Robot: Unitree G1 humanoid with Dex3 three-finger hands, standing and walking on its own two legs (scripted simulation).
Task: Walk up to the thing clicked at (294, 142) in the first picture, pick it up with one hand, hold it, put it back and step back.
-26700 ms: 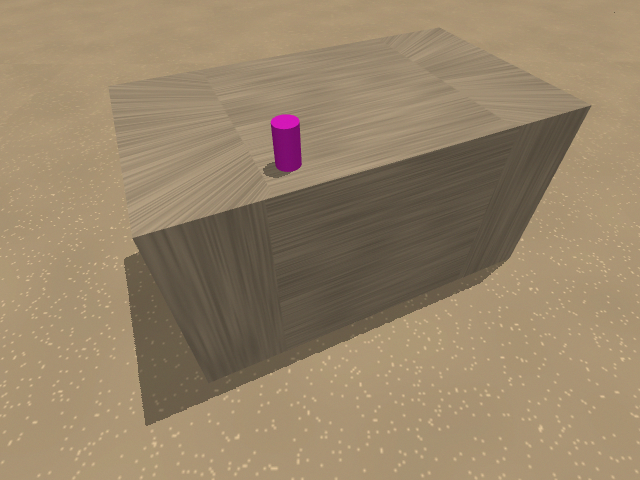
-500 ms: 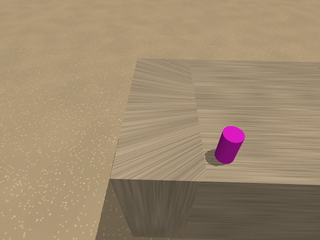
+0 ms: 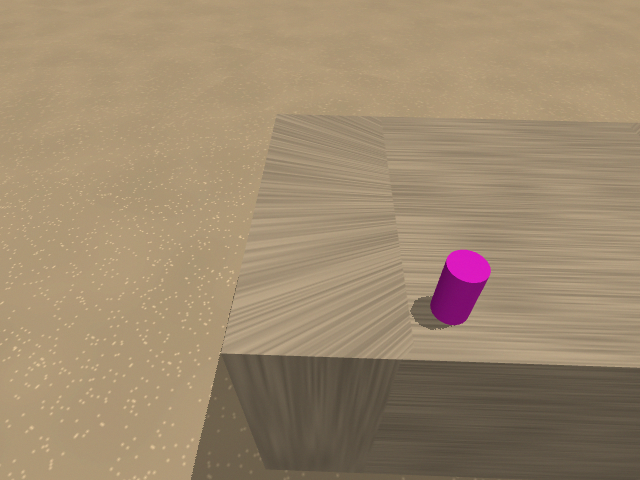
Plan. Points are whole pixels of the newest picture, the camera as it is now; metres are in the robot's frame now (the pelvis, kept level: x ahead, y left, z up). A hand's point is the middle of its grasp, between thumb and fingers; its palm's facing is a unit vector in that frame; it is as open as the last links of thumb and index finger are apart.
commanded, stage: stand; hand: right
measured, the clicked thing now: (458, 288) +0.43 -0.19 -0.02
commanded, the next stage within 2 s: step back in 1.98 s
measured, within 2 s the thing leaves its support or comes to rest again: neither
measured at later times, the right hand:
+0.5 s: hand out of the picture +0.08 -0.25 -0.15, palm faces -0.03 +0.93 -0.35, open 7.4 cm
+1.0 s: hand out of the picture +0.07 -0.25 -0.16, palm faces -0.03 +0.94 -0.35, open 7.4 cm
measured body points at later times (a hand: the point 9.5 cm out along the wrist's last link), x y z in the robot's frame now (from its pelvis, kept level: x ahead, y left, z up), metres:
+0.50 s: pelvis +0.01 +0.00 +0.00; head +0.02 +0.00 +0.45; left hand +0.07 +0.30 -0.14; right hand +0.09 -0.30 -0.13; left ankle +0.03 +0.12 -0.75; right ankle -0.05 -0.14 -0.75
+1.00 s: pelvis +0.00 +0.00 +0.00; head +0.01 +0.00 +0.45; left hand +0.06 +0.30 -0.14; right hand +0.07 -0.30 -0.13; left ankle +0.03 +0.12 -0.75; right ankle -0.05 -0.14 -0.75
